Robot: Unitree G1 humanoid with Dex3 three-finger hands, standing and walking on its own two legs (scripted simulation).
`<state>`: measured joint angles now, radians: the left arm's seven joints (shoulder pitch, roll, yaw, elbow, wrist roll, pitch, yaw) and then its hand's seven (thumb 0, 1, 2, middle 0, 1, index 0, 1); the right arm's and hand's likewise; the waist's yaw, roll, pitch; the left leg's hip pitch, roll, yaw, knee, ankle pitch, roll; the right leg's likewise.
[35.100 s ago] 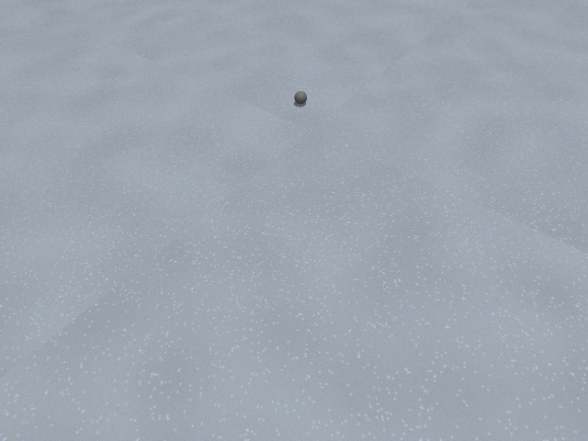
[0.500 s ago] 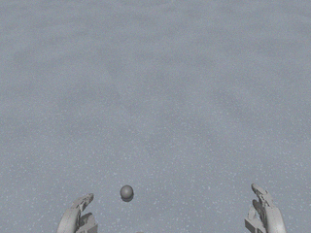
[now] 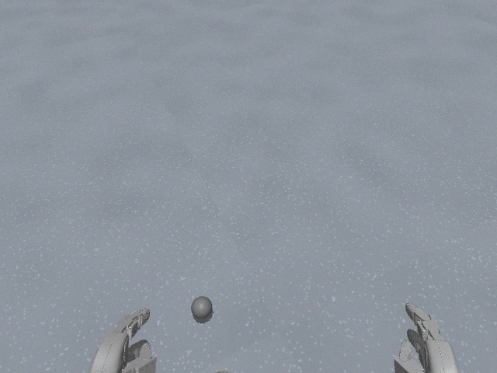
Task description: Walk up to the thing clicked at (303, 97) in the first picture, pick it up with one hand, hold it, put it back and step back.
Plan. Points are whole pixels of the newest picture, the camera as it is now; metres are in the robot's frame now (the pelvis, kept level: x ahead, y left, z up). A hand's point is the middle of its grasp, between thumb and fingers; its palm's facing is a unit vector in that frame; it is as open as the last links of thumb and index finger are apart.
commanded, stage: home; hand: left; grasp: from above
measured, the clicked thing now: (201, 307) +0.47 +0.24 -0.68
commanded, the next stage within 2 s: stand in 1.14 s
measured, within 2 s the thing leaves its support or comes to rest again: neither
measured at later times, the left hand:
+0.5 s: hand (151, 354) +0.17 +0.19 -0.05, palm faces +0.05 -0.98 -0.20, open 7.4 cm
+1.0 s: hand (150, 355) +0.17 +0.19 -0.05, palm faces +0.05 -0.98 -0.20, open 7.4 cm
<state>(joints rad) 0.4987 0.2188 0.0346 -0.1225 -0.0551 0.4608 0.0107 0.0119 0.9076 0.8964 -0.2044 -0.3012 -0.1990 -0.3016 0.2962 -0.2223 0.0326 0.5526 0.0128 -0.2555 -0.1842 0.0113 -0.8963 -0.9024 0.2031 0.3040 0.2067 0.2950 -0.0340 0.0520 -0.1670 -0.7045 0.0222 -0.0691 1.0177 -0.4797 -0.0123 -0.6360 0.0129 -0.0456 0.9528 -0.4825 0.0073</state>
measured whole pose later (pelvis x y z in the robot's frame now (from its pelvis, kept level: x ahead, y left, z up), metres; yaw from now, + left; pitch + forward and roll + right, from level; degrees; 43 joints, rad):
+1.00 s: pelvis +0.01 +0.01 +0.00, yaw +0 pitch +10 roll -3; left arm 0.51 0.23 0.03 -0.14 -0.06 0.46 0.02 0.01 0.91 0.90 -0.20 -0.30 -0.20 -0.30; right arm 0.29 -0.22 0.03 0.53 0.01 -0.22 -0.17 0.01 -0.90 -0.90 0.20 0.30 0.21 0.29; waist -0.03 0.05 -0.17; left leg -0.71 0.02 -0.07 1.03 -0.51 0.00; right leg -0.63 0.01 -0.04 0.95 -0.50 0.02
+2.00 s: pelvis +0.00 +0.01 +0.06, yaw -1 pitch -4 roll +0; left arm 0.19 0.27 0.04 1.09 0.03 0.01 0.03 0.01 0.91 0.90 -0.21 -0.30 -0.20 -0.30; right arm 0.16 -0.28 -0.04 1.08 -0.02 -0.01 -0.02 0.00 -0.90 -0.90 0.20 0.30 0.21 0.30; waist 0.02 0.01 0.06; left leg -0.14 -0.01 -0.01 0.42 -0.21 0.00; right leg -0.11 -0.03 0.00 0.42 -0.23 0.02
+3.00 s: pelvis +0.02 -0.01 +0.07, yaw -1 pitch -3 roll +0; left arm 0.09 0.30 0.04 1.16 0.01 0.00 0.01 0.01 0.91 0.90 -0.21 -0.30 -0.20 -0.30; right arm 0.10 -0.32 -0.01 1.15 -0.01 -0.02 -0.01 0.00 -0.90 -0.90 0.20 0.30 0.21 0.30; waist 0.01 0.02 0.05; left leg -0.10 0.01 -0.02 0.33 -0.19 -0.01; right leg -0.07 -0.01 0.00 0.32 -0.21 0.01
